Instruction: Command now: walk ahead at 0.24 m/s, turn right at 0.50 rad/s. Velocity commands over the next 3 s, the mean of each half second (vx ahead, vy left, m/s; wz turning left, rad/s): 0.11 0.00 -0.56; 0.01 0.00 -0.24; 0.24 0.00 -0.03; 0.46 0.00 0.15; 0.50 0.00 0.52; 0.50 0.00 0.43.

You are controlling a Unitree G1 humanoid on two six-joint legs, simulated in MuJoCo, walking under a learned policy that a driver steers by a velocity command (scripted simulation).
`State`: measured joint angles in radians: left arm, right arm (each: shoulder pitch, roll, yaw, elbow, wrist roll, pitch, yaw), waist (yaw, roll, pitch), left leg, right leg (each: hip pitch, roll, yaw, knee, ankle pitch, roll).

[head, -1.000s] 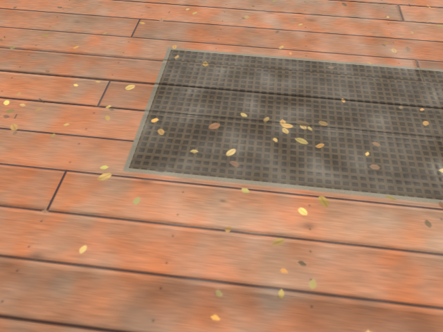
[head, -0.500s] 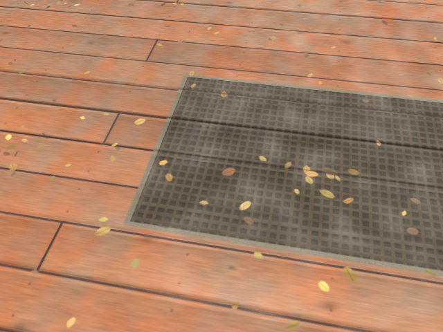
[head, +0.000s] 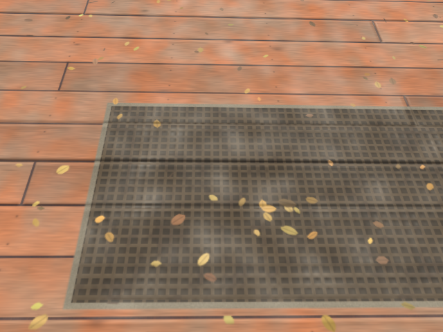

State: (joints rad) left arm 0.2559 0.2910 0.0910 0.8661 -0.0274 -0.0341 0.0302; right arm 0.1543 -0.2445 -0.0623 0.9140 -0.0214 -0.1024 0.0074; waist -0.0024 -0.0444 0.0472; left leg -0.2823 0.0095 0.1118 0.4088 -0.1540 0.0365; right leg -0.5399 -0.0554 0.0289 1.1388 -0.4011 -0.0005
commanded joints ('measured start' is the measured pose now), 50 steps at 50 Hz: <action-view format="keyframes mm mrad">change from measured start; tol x16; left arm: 1 69 10 9 -74 5 27 -1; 10 -113 53 18 -196 17 50 -61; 15 57 291 93 -202 36 49 -23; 50 -70 106 2 -183 27 64 6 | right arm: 1 -47 -145 -33 -44 -1 -7 -20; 50 24 -146 0 -53 22 76 -13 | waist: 1 41 150 -77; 13 47 113 -113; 15 20 -275 -211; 19 17 6 -209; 35 -19 -81 -149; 38 15 282 -84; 50 -19 136 -136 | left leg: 1 74 284 -119 -175 573 180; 13 210 270 60 124 478 62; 14 123 194 96 320 353 -8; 15 -213 54 122 654 -304 -93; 16 -343 -35 -94 865 -583 -104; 35 82 5 -130 24 -27 -30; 38 -6 362 -532 -147 73 223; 46 155 188 -278 -16 406 144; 50 69 146 -263 13 231 42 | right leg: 1 -36 -57 20 -88 100 15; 13 199 46 -110 -635 285 -83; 15 617 -227 328 -666 1095 -277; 16 685 -346 558 -721 944 -434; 20 409 -181 317 -797 552 -264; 32 274 -116 346 -809 232 -219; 38 108 117 88 -385 -131 2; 42 57 89 116 -177 -89 58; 46 208 65 6 -488 -18 78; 50 488 -3 68 -776 451 13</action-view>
